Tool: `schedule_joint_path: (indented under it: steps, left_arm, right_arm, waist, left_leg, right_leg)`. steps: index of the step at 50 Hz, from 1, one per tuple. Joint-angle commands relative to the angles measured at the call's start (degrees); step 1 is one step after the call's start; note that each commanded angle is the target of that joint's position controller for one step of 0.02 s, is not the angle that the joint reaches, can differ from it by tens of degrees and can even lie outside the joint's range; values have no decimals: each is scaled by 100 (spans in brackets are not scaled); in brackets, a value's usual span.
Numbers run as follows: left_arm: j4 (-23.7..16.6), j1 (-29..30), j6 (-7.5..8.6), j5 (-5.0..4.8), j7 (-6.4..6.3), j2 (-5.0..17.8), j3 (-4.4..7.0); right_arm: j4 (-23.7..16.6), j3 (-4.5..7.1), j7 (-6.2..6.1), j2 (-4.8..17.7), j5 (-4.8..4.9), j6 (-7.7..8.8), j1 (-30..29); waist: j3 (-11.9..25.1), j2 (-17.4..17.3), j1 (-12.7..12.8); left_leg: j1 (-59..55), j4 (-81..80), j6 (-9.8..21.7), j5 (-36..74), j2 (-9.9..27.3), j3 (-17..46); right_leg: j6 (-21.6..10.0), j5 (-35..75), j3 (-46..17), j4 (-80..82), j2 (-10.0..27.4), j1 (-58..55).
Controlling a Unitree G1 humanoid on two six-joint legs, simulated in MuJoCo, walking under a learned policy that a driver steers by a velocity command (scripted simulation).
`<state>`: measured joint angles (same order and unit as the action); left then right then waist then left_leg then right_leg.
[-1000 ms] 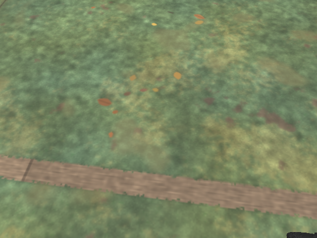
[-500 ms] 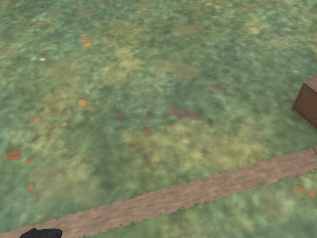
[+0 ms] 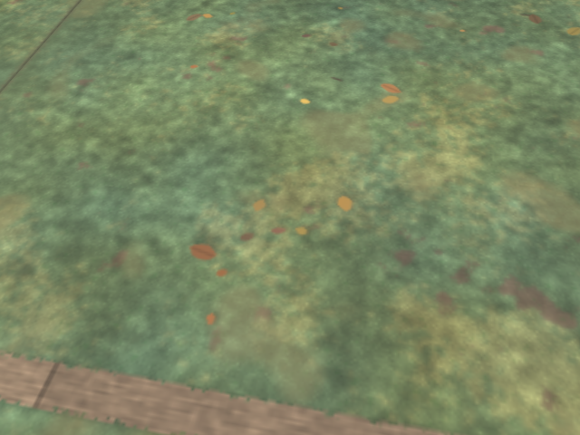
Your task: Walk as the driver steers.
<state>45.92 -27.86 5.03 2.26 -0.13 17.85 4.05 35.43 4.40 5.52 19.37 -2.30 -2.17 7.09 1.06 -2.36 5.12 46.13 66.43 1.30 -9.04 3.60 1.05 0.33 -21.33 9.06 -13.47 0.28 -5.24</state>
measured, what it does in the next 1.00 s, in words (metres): walks ahead, turning right: left foot, then right foot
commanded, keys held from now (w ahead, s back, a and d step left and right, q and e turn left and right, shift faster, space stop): w+q+shift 0.14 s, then w+e+shift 0.86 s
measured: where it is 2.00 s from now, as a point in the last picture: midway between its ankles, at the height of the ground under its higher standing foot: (374, 142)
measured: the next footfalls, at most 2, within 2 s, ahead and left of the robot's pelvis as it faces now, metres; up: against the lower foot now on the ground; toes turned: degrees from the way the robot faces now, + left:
left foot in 0.16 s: +0.29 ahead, +0.14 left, +0.00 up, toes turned +16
right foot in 0.64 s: +0.71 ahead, +0.14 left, +0.00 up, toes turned -4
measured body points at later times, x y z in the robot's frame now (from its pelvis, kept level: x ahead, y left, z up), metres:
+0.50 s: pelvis +0.40 +0.13 -0.01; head +0.41 +0.14 +0.44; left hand +0.48 +0.40 -0.13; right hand +0.43 -0.14 -0.13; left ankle +0.25 +0.13 -0.73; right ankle +0.61 +0.02 -0.65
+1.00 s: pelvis +0.86 +0.18 -0.01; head +0.89 +0.18 +0.44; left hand +0.92 +0.48 -0.12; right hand +1.08 -0.08 -0.04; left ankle +1.09 +0.31 -0.71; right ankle +0.67 +0.14 -0.73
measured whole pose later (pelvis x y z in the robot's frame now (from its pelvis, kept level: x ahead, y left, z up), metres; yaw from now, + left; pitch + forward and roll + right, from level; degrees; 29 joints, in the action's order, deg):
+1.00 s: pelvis +0.86 +0.18 -0.01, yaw -19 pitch +3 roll +0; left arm 48.9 -25.3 4.3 0.3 1.2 18.8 5.2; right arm 32.5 -3.4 0.7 15.1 -1.4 4.1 -2.3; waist -0.5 0.4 8.4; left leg 33.9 30.6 -2.6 -1.9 5.0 5.7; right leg -6.8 -24.8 -14.9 -22.0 -7.7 -2.4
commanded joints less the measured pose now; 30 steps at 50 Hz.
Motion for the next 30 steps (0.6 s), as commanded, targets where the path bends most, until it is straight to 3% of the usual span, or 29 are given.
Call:
schedule_joint_path:
  steps: [1, 3, 5, 6, 7, 8, 9, 10, 11, 12, 13, 14, 15, 16, 18, 20, 21, 24, 26, 28, 29, 30]
  left_arm:
    - [-179, 138, 138, 10, -30, 489, 22]
    - [10, -99, 115, 26, -74, 597, 20]
    - [113, -111, 75, 6, -123, 768, 11]
    - [154, -151, 10, 6, -150, 950, 38]
    - [132, -86, -77, 7, -166, 1176, 93]
    - [90, -2, -76, -24, -157, 1209, 70]
    - [28, -114, -45, 42, -88, 746, -40]
    - [-490, -227, 29, -159, 42, 213, -199]
    - [-688, 818, 97, -183, 25, 785, -85]
    - [-698, 968, 105, -314, 9, 666, -100]
    - [-533, 772, 91, -291, 15, 496, -165]
    - [-396, 613, 2, -220, 66, 364, -189]
    - [-183, 258, -151, -167, 117, 232, -211]
    - [-68, 197, -284, -146, 161, 176, -200]
    - [4, 494, -418, -174, 242, 82, -172]
    - [-102, 1049, -425, -248, 273, 21, -167]
    - [-139, 1282, -395, -286, 287, -13, -178]
    - [-320, 1890, -292, -266, 364, -81, -247]
    - [-371, 1996, -261, -244, 416, -93, -300]
    - [-302, 1735, -321, -222, 424, 105, -271]
    - [-192, 1332, -378, -206, 407, 283, -217]
    - [15, 569, -433, -184, 380, 534, -117]
  right_arm:
    - [-713, -99, 148, 126, -14, 93, -1270]
    - [-830, -198, 182, -3, -10, 110, -1616]
    - [-761, -229, 83, -37, -4, 107, -1375]
    - [-654, -177, 11, 87, 4, 119, -916]
    - [-441, -72, -57, 300, 24, 152, -27]
    - [-35, 76, -148, 568, -26, 204, 1256]
    - [291, 241, -280, 965, -62, 208, 1752]
    - [174, 326, -346, 1549, -37, 185, 1510]
    - [85, 340, -392, 1372, 4, 159, 1671]
    - [343, 280, -472, 1187, -50, 217, 1530]
    - [470, 188, -504, 841, -80, 340, 1385]
    - [497, 110, -521, 619, -86, 464, 1115]
    - [535, 34, -516, 421, -30, 571, 953]
    - [612, -25, -489, 235, 23, 685, 961]
    - [801, -56, -446, 139, 97, 832, 1067]
    - [906, -74, -384, 98, 107, 910, 1220]
    - [957, -98, -368, 32, 115, 937, 1277]
    - [1099, -201, -442, -59, 146, 982, 1482]
    - [1143, -227, -552, 64, 162, 983, 1455]
    - [1164, -176, -750, 373, 159, 967, 1419]
    - [1137, -127, -860, 561, 139, 908, 1324]
    - [1062, -75, -940, 739, 93, 818, 1103]
  waist:
    - [-1121, 773, 45]
    - [-1238, 769, 111]
    - [-866, 903, -178]
    - [-464, 1051, -506]
    - [99, 1178, -1002]
    - [723, 1136, -1571]
    - [1081, 470, -1547]
    - [1834, -947, -999]
    - [1883, 111, -1512]
    - [906, 140, -1264]
    - [231, 580, -941]
    - [15, 654, -657]
    - [-184, 456, -389]
    - [-364, 302, -288]
    - [-788, 154, -271]
    - [-1013, 13, -396]
    - [-1066, -45, -455]
    - [-1005, -60, -543]
    - [-840, -60, -446]
    - [-406, -318, -173]
    - [-137, -435, 102]
    - [206, -484, 539]
  left_leg:
    - [542, -904, 150, 306, 98, -470]
    - [190, -1600, 419, 57, -14, -912]
    - [-947, -2109, 768, -368, -537, -1417]
    - [-1569, -2127, 912, -678, -830, -1510]
    - [-2633, -2146, 1073, -1082, -1081, -1442]
    - [-4553, -2627, 1287, -983, -1178, -922]
    - [-6185, -3071, 1342, -1739, -275, 590]
    - [-7437, -4264, 1793, -3244, 1487, 3998]
    - [-7015, -5007, 1557, -3202, 1490, 4321]
    - [-6170, -5096, 1444, -2305, 1530, 3428]
    - [-5033, -5155, 1302, -1488, 1385, 2676]
    - [-4245, -5290, 1178, -1208, 1173, 2056]
    - [-3674, -5552, 1002, -1142, 1014, 1529]
    - [-3341, -5704, 822, -908, 890, 1208]
    - [-3256, -5917, 422, -60, 589, 423]
    - [-3363, -6070, 14, 1240, 236, -440]
    - [-3459, -6095, -135, 1944, 43, -816]
    - [-3999, -6151, -246, 3829, 39, -1347]
    - [-4379, -5999, -362, 5430, 137, -1590]
    - [-4952, -5339, -465, 7359, 397, -1656]
    - [-5169, -4733, -488, 8134, 539, -1646]
    - [-5127, -3732, -500, 8640, 653, -1584]
  right_leg:
    - [-471, 1136, -247, 951, 1282, 380]
    - [-415, 2373, 155, 860, 1357, 125]
    - [-317, 6061, 607, 11, 1366, -33]
    - [-313, 7677, 646, -822, 1489, -193]
    - [-362, 8388, 614, -2048, 1650, -2]
    - [-402, 7779, 497, -3528, 1707, 998]
    - [-349, 3422, 379, -5400, 1253, 2609]
    - [-143, -669, -228, -7412, 298, 4661]
    - [-243, 167, -1180, -7746, 321, 5012]
    - [-286, 592, -1139, -7675, 462, 5193]
    - [-313, 767, -1205, -7217, 679, 4810]
    - [-315, 799, -1343, -6856, 800, 4355]
    - [-286, 890, -1439, -6616, 865, 3974]
    - [-272, 919, -1528, -6375, 916, 3819]
    - [-284, 1217, -1514, -6008, 855, 4228]
    - [-363, 1817, -1264, -5374, 641, 4517]
    - [-414, 2127, -1048, -5034, 496, 4555]
    - [-581, 2762, -345, -4057, 246, 4567]
    - [-714, 2970, 116, -3279, -19, 4085]
    - [-843, 2983, 374, -2890, -339, 3366]
    - [-901, 2781, 448, -2829, -524, 2873]
    - [-1003, 2410, 404, -2822, -703, 2082]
